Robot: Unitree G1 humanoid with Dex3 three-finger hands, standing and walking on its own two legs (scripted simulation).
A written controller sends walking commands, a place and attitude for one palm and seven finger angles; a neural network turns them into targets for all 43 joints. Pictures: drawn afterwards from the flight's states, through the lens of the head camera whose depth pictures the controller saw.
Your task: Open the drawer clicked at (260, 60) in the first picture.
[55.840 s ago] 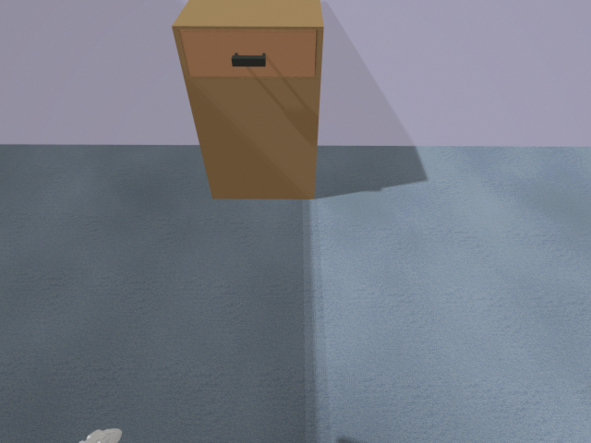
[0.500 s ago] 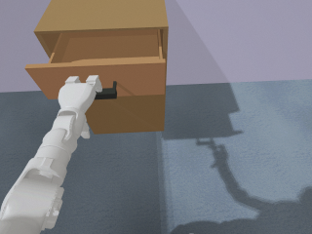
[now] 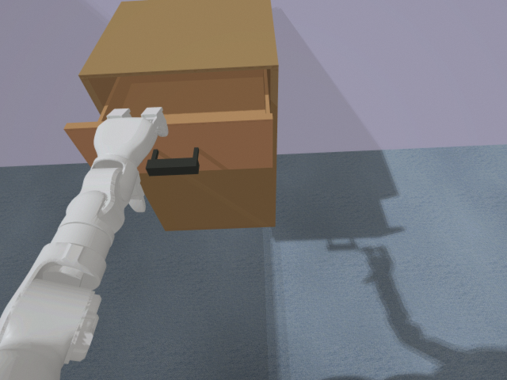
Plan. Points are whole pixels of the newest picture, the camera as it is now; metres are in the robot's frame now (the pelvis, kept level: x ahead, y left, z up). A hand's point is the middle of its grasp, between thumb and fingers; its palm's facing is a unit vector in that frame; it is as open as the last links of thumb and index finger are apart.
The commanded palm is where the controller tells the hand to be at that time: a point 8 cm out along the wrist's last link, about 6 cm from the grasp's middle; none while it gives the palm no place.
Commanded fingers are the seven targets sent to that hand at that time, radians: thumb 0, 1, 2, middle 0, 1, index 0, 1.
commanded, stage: lift the hand off the handle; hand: left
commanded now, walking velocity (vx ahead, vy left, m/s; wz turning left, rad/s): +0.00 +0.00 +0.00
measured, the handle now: (174, 159) +0.59 +0.20 -0.05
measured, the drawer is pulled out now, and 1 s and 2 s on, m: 0.19 0.19 0.19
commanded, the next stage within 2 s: draw the hand back to the body in 0.10 s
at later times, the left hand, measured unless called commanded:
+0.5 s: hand (120, 185) +0.40 +0.22 +0.09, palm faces +0.02 -0.02 -1.00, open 13.8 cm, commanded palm +0.36 +0.23 +0.16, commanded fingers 0.00 -0.50 0.30 -0.30 -1.20 -0.30 -1.20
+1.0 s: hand (95, 224) +0.29 +0.20 +0.15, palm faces +0.27 -0.90 -0.35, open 13.4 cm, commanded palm +0.24 +0.25 +0.17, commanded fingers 0.00 -0.12 0.47 -0.27 -0.95 -0.27 -0.95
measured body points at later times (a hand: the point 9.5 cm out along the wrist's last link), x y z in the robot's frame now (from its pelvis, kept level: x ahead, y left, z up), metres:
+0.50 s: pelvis +0.00 +0.00 +0.01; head +0.03 -0.03 +0.46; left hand +0.39 +0.22 +0.14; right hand +0.11 -0.26 -0.13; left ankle -0.03 +0.11 -0.73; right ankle -0.01 -0.13 -0.73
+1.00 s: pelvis +0.00 -0.01 +0.01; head +0.00 -0.02 +0.46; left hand +0.27 +0.25 +0.17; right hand +0.21 -0.20 -0.07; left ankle -0.03 +0.11 -0.73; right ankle -0.01 -0.13 -0.73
